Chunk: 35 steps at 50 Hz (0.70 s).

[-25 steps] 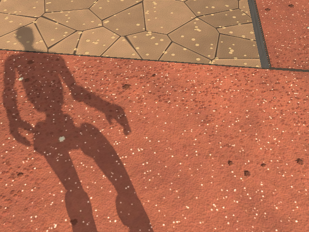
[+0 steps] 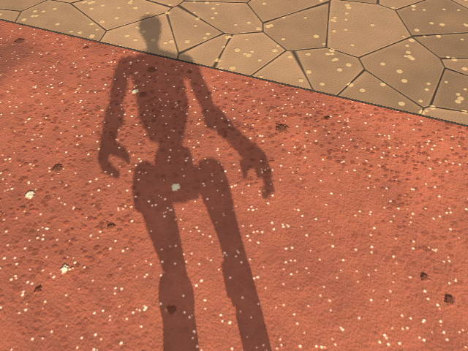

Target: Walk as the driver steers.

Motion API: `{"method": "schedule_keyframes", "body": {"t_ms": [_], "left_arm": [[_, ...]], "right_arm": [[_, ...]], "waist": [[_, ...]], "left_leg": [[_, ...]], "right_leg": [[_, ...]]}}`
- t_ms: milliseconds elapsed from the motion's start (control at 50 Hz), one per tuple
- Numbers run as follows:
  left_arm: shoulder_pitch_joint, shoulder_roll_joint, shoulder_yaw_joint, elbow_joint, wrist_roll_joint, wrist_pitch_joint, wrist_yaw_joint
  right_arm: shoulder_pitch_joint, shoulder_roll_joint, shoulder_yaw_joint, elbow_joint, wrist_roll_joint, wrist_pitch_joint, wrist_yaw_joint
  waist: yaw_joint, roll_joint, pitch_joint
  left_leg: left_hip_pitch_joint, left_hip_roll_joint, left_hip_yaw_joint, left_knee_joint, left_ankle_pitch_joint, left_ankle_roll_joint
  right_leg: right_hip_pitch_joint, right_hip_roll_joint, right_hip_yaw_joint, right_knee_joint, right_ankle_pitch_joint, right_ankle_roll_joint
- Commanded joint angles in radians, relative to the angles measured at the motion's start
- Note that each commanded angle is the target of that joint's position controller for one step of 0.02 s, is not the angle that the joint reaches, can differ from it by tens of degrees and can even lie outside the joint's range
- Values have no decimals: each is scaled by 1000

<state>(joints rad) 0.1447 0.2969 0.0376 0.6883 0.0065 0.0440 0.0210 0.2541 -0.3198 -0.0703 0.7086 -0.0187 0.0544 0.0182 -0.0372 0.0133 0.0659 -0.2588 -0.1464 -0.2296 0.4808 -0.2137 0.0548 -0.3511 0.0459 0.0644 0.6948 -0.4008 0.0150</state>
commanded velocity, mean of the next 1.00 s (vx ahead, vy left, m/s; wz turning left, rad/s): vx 0.38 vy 0.00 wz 0.60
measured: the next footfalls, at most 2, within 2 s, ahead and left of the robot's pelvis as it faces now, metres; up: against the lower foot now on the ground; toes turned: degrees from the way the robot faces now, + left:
right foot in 0.04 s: +0.05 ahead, -0.11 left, +0.00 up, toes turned +7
left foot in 0.56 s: +0.25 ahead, +0.19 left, +0.00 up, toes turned +23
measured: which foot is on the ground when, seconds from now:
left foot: down 0.00-0.04, up 0.06-0.54, down 0.56-1.00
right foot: up 0.00-0.02, down 0.04-0.58, up 0.60-1.00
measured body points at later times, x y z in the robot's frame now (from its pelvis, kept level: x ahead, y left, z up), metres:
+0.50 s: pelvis +0.12 +0.03 +0.00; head +0.15 +0.04 +0.44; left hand +0.03 +0.30 -0.13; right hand +0.38 -0.15 -0.10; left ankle +0.18 +0.17 -0.71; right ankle +0.01 -0.12 -0.74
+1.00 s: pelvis +0.35 +0.18 +0.00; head +0.38 +0.22 +0.45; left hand +0.40 +0.50 -0.10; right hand +0.49 -0.07 -0.12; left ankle +0.21 +0.17 -0.74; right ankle +0.58 +0.16 -0.69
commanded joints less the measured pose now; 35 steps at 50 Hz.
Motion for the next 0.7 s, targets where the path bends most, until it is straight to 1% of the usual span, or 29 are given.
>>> {"method": "schedule_keyframes", "body": {"t_ms": [20,40,60,80,100,120,140,160,180,220,260,320,360,400,440,480,500,520,540,560,580,600,620,640,660,680,700], "left_arm": [[105,88,20,-47,1,-29,16],[139,120,27,-39,12,-38,26],[139,216,42,-56,21,-39,32],[108,267,57,-55,39,-35,23],[91,210,46,-50,35,-36,16],[55,159,32,-51,24,-40,10],[33,140,27,-55,19,-47,7],[36,130,24,-55,17,-54,9],[60,124,24,-46,17,-63,6],[120,129,31,-22,18,-82,-2],[171,131,37,2,19,-96,-7],[219,130,42,32,20,-109,-11],[236,129,44,50,20,-114,-14],[238,128,45,63,21,-119,-17],[246,134,47,80,22,-124,-18],[259,145,49,98,21,-119,-16],[265,154,50,107,18,-114,-14],[265,166,51,113,16,-110,-13],[267,179,51,120,12,-105,-12],[257,181,47,119,5,-99,-11],[262,161,37,98,11,-98,-12],[267,29,5,15,20,-104,-36],[164,118,25,-3,32,-109,-35],[105,130,30,-22,17,-114,-39],[122,110,19,-9,13,-123,-39],[138,106,19,4,22,-119,-37],[174,106,17,18,37,-104,-38]], "right_arm": [[-65,-166,-47,-70,11,-10,-4],[-70,-128,-37,-78,19,-13,-7],[-23,-37,-15,-95,22,-18,-8],[-40,-113,-29,-91,-19,-19,-15],[-60,-156,-42,-90,-32,-22,-10],[-41,-153,-44,-71,-29,-23,5],[-11,-142,-42,-50,-26,-22,20],[9,-134,-40,-34,-24,-21,34],[-2,-125,-36,-35,-22,-22,44],[-50,-104,-29,-47,-18,-24,55],[-90,-93,-24,-55,-17,-26,60],[-146,-79,-19,-65,-20,-29,64],[-186,-63,-11,-77,-20,-33,69],[-229,-46,-1,-93,-20,-39,77],[-277,-34,9,-119,-19,-43,84],[-300,-34,15,-136,-23,-44,85],[-295,-36,15,-140,-26,-45,82],[-265,-42,12,-136,-28,-46,75],[-191,-54,4,-118,-30,-51,65],[-34,-69,-9,-69,-36,-61,53],[151,-130,-35,-15,-42,-66,33],[164,-257,-60,-31,-23,-66,15],[177,-256,-60,-49,4,-65,13],[145,-225,-53,-18,2,-63,5],[108,-173,-39,-12,3,-67,0],[60,-144,-30,-19,4,-74,-4],[22,-119,-20,-24,8,-80,-6]], "waist": [[80,98,-129],[95,14,-131],[75,-232,-152],[78,-216,-58],[51,-149,-11],[31,-137,20],[19,-154,17],[22,-171,6],[33,-160,0],[59,-129,7],[82,-119,15],[104,-115,32],[113,-112,44],[116,-116,52],[119,-128,58],[118,-139,53],[111,-145,44],[89,-148,21],[49,-138,-33],[-28,-98,-134],[-103,-3,-257],[-52,279,-337],[-103,130,-356],[-76,75,-214],[-29,29,-122],[12,13,-90],[48,29,-85]], "left_leg": [[17,213,-306,-51,193,94],[-110,145,-252,15,-89,43],[-295,-7,-41,259,-407,-15],[-395,-32,54,416,-345,-21],[-384,46,48,498,-271,-20],[-385,60,61,536,-210,-28],[-384,66,84,578,-161,-41],[-391,75,110,623,-127,-50],[-406,89,120,643,-100,-56],[-457,107,126,646,-55,-65],[-501,122,129,618,-27,-74],[-541,144,143,545,-2,-82],[-544,161,163,482,17,-79],[-511,180,198,398,35,-69],[-452,192,243,305,22,-47],[-376,179,300,225,-30,-12],[-325,160,328,193,-57,10],[-248,126,354,164,-91,34],[-137,81,369,133,-109,61],[68,34,374,62,-61,89],[344,116,220,15,-155,124],[588,446,-340,-104,-371,233],[574,493,-573,-220,-268,261],[501,460,-389,-197,-89,255],[367,415,-255,-185,126,231],[277,357,-169,-192,228,206],[209,311,-108,-205,299,193]], "right_leg": [[182,19,-5,-256,84,-25],[315,-74,77,-393,55,-47],[436,-342,383,-505,-200,-119],[291,-429,537,-568,-335,-188],[224,-408,488,-555,-354,-202],[203,-347,395,-560,-311,-182],[219,-296,305,-563,-240,-160],[239,-268,242,-564,-184,-156],[259,-262,201,-566,-133,-157],[308,-271,152,-570,-62,-160],[357,-284,114,-575,-13,-165],[401,-304,58,-582,59,-176],[410,-313,13,-578,126,-180],[398,-316,-45,-565,201,-176],[377,-323,-99,-547,292,-167],[371,-327,-146,-509,397,-152],[368,-330,-168,-477,484,-144],[363,-330,-197,-407,668,-135],[361,-325,-236,-265,897,-127],[308,-298,-286,-45,982,-106],[113,-268,-298,244,756,-76],[-289,-108,-266,566,-102,-16],[-387,-70,-54,665,-109,-19],[-445,-115,-33,664,-3,-30],[-397,-154,-42,577,78,-35],[-334,-174,-40,512,94,-30],[-269,-183,-39,476,97,-19]]}}
Over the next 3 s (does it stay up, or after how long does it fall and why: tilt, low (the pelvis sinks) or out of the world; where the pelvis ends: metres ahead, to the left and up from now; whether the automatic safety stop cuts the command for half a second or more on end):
stays up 0.68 0.61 0.01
